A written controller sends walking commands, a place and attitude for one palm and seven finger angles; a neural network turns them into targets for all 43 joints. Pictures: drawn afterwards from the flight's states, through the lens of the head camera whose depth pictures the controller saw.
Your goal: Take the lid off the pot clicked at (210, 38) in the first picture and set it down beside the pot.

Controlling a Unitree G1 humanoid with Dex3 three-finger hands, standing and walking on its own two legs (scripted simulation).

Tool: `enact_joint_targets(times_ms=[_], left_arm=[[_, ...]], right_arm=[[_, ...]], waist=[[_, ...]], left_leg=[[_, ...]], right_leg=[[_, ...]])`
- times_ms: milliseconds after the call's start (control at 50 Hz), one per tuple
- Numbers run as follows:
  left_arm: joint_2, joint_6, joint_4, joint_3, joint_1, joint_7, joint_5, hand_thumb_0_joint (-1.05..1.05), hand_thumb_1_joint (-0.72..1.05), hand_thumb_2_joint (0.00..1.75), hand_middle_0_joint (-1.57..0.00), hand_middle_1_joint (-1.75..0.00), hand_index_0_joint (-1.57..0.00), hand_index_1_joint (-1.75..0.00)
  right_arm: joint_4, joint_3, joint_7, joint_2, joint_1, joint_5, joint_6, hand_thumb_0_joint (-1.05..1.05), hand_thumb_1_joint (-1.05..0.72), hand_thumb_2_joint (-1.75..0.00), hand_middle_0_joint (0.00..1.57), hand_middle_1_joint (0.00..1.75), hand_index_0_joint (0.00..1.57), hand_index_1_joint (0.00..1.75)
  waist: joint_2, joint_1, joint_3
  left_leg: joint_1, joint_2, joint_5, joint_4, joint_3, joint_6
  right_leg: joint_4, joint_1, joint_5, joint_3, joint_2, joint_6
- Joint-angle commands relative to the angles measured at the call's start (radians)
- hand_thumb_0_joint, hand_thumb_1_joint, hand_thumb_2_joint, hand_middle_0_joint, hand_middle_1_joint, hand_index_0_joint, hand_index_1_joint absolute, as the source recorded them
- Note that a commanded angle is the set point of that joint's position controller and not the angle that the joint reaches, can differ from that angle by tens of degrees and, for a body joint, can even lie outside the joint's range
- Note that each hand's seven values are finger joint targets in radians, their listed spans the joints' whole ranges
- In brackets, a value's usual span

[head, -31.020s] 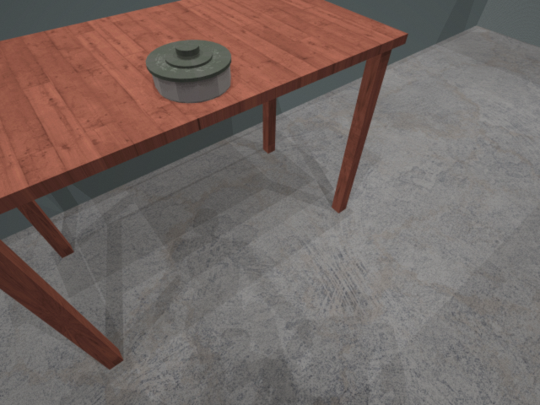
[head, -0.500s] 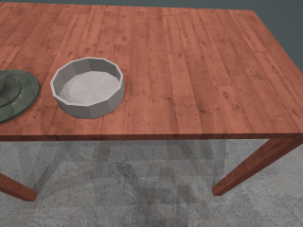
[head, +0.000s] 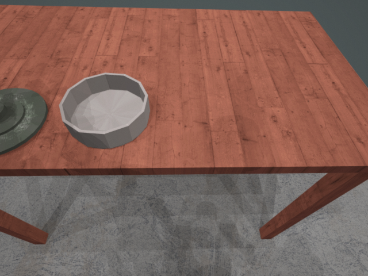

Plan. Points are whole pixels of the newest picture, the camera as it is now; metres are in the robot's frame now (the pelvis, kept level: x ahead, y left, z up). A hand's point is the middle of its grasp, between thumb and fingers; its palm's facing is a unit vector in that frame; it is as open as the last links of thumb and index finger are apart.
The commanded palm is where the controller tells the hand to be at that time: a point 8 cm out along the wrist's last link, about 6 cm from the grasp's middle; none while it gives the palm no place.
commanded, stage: raise the empty hand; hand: left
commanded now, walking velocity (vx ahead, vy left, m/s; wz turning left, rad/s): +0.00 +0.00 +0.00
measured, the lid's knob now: out of the picture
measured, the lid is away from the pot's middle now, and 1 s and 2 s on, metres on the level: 0.23 0.23 0.23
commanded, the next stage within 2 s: draw the hand back to the body in 0.20 s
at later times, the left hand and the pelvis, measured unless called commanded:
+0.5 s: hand out of the picture +0.44 +0.38 +0.27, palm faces -0.15 -0.08 -0.98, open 11.0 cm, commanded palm +0.41 +0.38 +0.33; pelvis +0.01 -0.01 +0.00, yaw +0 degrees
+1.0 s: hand out of the picture +0.41 +0.31 +0.29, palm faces +0.50 -0.77 -0.39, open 11.0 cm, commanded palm +0.34 +0.34 +0.32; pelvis +0.01 -0.02 +0.01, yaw -1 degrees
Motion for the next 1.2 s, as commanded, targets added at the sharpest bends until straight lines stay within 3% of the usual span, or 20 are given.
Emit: enact_joint_targets(times_ms=[0, 80, 140, 220, 280, 320, 360, 520, 620, 660, 760, 780, 820, 860, 880, 980, 1020, 1060, 1160, 1180], left_arm=[[0.298, -0.005, -0.214, 0.081, -0.488, 0.049, 0.014, 0.00, -0.12, 0.87, -0.46, -0.65, -0.46, -0.65], [0.313, 0.004, -0.181, 0.083, -0.464, 0.042, 0.017, 0.00, -0.12, 0.87, -0.46, -0.65, -0.46, -0.65], [0.230, 0.025, -0.091, 0.011, -0.412, 0.028, 0.008, 0.00, -0.12, 0.87, -0.46, -0.65, -0.46, -0.65], [0.313, 0.022, -0.213, 0.072, -0.481, 0.036, 0.028, 0.00, -0.12, 0.87, -0.46, -0.65, -0.46, -0.65], [0.332, 0.020, -0.209, 0.089, -0.479, 0.038, 0.029, 0.00, -0.12, 0.87, -0.46, -0.65, -0.46, -0.65], [0.306, 0.022, -0.200, 0.086, -0.426, 0.038, 0.018, 0.00, -0.12, 0.87, -0.46, -0.65, -0.46, -0.65], [0.296, 0.022, -0.282, 0.094, -0.391, 0.039, 0.008, 0.00, -0.12, 0.87, -0.46, -0.65, -0.46, -0.65], [0.293, 0.053, -0.391, 0.146, -0.210, 0.036, -0.036, 0.00, -0.12, 0.87, -0.46, -0.65, -0.46, -0.65], [0.376, 0.059, -0.548, 0.254, -0.157, 0.042, -0.056, 0.00, -0.12, 0.87, -0.46, -0.65, -0.46, -0.65], [0.349, 0.062, -0.586, 0.254, -0.106, 0.041, -0.074, 0.00, -0.12, 0.87, -0.46, -0.65, -0.46, -0.65], [0.262, 0.085, -0.575, 0.211, -0.011, 0.028, -0.105, 0.00, -0.12, 0.87, -0.46, -0.65, -0.46, -0.65], [0.105, -0.018, -0.651, 0.460, -0.159, 0.225, -0.743, 0.00, -0.12, 0.87, -0.46, -0.65, -0.46, -0.65], [-0.005, -0.050, -0.593, 0.358, -0.005, 0.367, -0.806, 0.00, -0.12, 0.87, -0.46, -0.65, -0.46, -0.65], [0.026, -0.072, -0.586, 0.449, 0.070, 0.444, -0.945, 0.00, -0.12, 0.87, -0.46, -0.65, -0.46, -0.65], [0.076, -0.090, -0.691, 0.509, 0.061, 0.480, -0.972, 0.00, -0.12, 0.87, -0.46, -0.65, -0.46, -0.65], [0.010, -0.145, -0.932, 0.547, 0.080, 0.584, -1.045, 0.00, 0.01, 0.87, -0.42, -0.61, -0.42, -0.61], [0.002, -0.155, -0.961, 0.578, 0.132, 0.612, -1.057, 0.00, 0.06, 0.87, -0.41, -0.59, -0.41, -0.59], [0.056, -0.157, -0.924, 0.677, 0.280, 0.630, -1.065, 0.00, 0.11, 0.87, -0.40, -0.57, -0.40, -0.57], [-0.077, -0.162, -1.007, 0.622, 0.426, 0.623, -1.097, 0.00, 0.24, 0.88, -0.37, -0.53, -0.37, -0.53], [-0.084, -0.164, -1.053, 0.619, 0.432, 0.624, -1.101, 0.00, 0.26, 0.88, -0.36, -0.52, -0.36, -0.52]], right_arm=[[-0.069, -0.057, -0.008, -0.173, 0.046, -0.012, -0.036, 0.00, -0.90, -0.90, 0.20, 0.30, 0.20, 0.30], [-0.075, -0.052, -0.004, -0.176, 0.032, -0.011, -0.026, 0.00, -0.90, -0.90, 0.20, 0.30, 0.20, 0.30], [-0.071, -0.049, -0.001, -0.179, 0.032, -0.005, -0.020, 0.00, -0.90, -0.90, 0.20, 0.30, 0.20, 0.30], [-0.085, -0.056, 0.002, -0.176, 0.033, -0.012, -0.016, 0.00, -0.90, -0.90, 0.20, 0.30, 0.20, 0.30], [-0.081, -0.057, 0.001, -0.176, 0.034, -0.012, -0.017, 0.00, -0.90, -0.90, 0.20, 0.30, 0.20, 0.30], [-0.090, -0.060, 0.003, -0.170, 0.033, -0.011, -0.016, 0.00, -0.90, -0.90, 0.20, 0.30, 0.20, 0.30], [-0.114, -0.065, 0.011, -0.170, 0.012, -0.007, -0.015, 0.00, -0.90, -0.90, 0.20, 0.30, 0.20, 0.30], [-0.154, -0.063, 0.018, -0.161, -0.040, -0.004, 0.005, 0.00, -0.90, -0.90, 0.20, 0.30, 0.20, 0.30], [-0.179, -0.064, 0.013, -0.153, -0.076, -0.008, 0.000, 0.00, -0.90, -0.90, 0.20, 0.30, 0.20, 0.30], [-0.187, -0.066, 0.013, -0.154, -0.094, -0.007, -0.005, 0.00, -0.90, -0.90, 0.20, 0.30, 0.20, 0.30], [-0.192, -0.061, 0.013, -0.153, -0.124, -0.004, -0.005, 0.00, -0.90, -0.90, 0.20, 0.30, 0.20, 0.30], [-0.256, -0.070, 0.022, -0.102, 0.038, 0.001, -0.070, 0.00, -0.90, -0.90, 0.20, 0.30, 0.20, 0.30], [-0.232, -0.045, 0.003, -0.123, -0.044, -0.005, -0.095, 0.00, -0.90, -0.90, 0.20, 0.30, 0.20, 0.30], [-0.218, -0.048, -0.015, -0.149, -0.054, -0.012, -0.121, 0.00, -0.90, -0.90, 0.20, 0.30, 0.20, 0.30], [-0.220, -0.049, -0.013, -0.145, -0.051, -0.015, -0.133, 0.00, -0.90, -0.90, 0.20, 0.30, 0.20, 0.30], [-0.185, -0.041, -0.007, -0.124, -0.109, -0.043, -0.202, 0.00, -0.90, -0.90, 0.20, 0.30, 0.20, 0.30], [-0.167, -0.046, -0.003, -0.123, -0.106, -0.049, -0.227, 0.00, -0.90, -0.90, 0.20, 0.30, 0.20, 0.30], [-0.144, -0.053, -0.002, -0.133, -0.102, -0.059, -0.232, 0.00, -0.90, -0.90, 0.20, 0.30, 0.20, 0.30], [-0.136, -0.069, 0.010, -0.126, -0.136, -0.055, -0.247, 0.00, -0.90, -0.90, 0.20, 0.30, 0.20, 0.30], [-0.138, -0.071, 0.012, -0.124, -0.149, -0.054, -0.254, 0.00, -0.90, -0.90, 0.20, 0.30, 0.20, 0.30]], waist=[[0.168, -0.004, -0.399], [0.121, 0.004, -0.387], [0.059, -0.015, -0.273], [0.115, 0.000, -0.402], [0.124, 0.000, -0.425], [0.106, 0.004, -0.404], [0.165, 0.017, -0.430], [0.098, 0.029, -0.348], [0.132, 0.055, -0.444], [0.157, 0.057, -0.431], [0.094, 0.054, -0.308], [0.062, 0.030, -0.232], [-0.011, 0.038, -0.191], [-0.030, 0.054, -0.199], [-0.005, 0.068, -0.246], [0.243, 0.082, -0.254], [0.244, 0.088, -0.255], [0.157, 0.111, -0.247], [0.051, 0.109, -0.248], [0.071, 0.111, -0.247]], left_leg=[[0.365, 0.013, 0.426, -0.042, -0.040, 0.013], [0.304, 0.010, 0.412, -0.050, -0.014, 0.013], [0.244, 0.015, 0.319, -0.067, -0.002, 0.012], [0.313, 0.010, 0.443, -0.048, -0.004, 0.022], [0.327, 0.011, 0.469, -0.040, -0.005, 0.022], [0.317, 0.008, 0.465, -0.040, -0.007, 0.022], [0.356, 0.010, 0.547, -0.032, -0.016, 0.020], [0.299, 0.009, 0.458, -0.039, -0.013, 0.021], [0.344, 0.002, 0.518, -0.023, -0.026, 0.025], [0.365, 0.005, 0.541, -0.021, -0.033, 0.024], [0.314, 0.007, 0.391, -0.051, -0.025, 0.016], [0.435, 0.045, 0.240, -0.079, -0.030, 0.003], [0.432, 0.064, 0.070, -0.141, -0.099, -0.004], [0.398, 0.061, 0.058, -0.148, -0.064, -0.001], [0.410, 0.058, 0.102, -0.153, -0.060, -0.006], [0.464, 0.061, 0.281, -0.151, -0.029, -0.034], [0.468, 0.063, 0.316, -0.164, -0.033, -0.040], [0.433, 0.061, 0.369, -0.155, -0.014, -0.032], [0.429, 0.056, 0.423, -0.152, 0.020, -0.018], [0.440, 0.056, 0.422, -0.154, 0.025, -0.015]], right_leg=[[-0.035, 0.017, 0.166, -0.040, 0.059, -0.059], [-0.027, 0.077, 0.209, -0.032, 0.050, -0.055], [-0.042, 0.041, 0.182, -0.042, 0.049, -0.053], [-0.025, 0.092, 0.250, -0.027, 0.048, -0.052], [-0.022, 0.098, 0.257, -0.024, 0.047, -0.048], [-0.020, 0.089, 0.257, -0.029, 0.048, -0.050], [-0.014, 0.086, 0.281, -0.025, 0.046, -0.058], [-0.010, 0.085, 0.249, -0.033, 0.040, -0.054], [0.006, 0.145, 0.280, -0.019, 0.033, -0.054], [0.000, 0.126, 0.274, -0.023, 0.034, -0.058], [-0.019, 0.091, 0.207, -0.036, 0.032, -0.059], [-0.054, 0.001, 0.125, -0.034, 0.023, -0.080], [-0.064, 0.023, 0.062, -0.023, 0.033, -0.079], [-0.089, 0.089, 0.083, -0.008, 0.029, -0.072], [-0.083, 0.139, 0.114, -0.001, 0.023, -0.069], [-0.106, 0.194, 0.204, 0.005, 0.018, -0.073], [-0.110, 0.219, 0.222, -0.003, 0.022, -0.073], [-0.107, 0.277, 0.292, -0.005, 0.023, -0.070], [-0.104, 0.327, 0.392, -0.006, 0.016, -0.054], [-0.107, 0.322, 0.392, -0.003, 0.013, -0.051]])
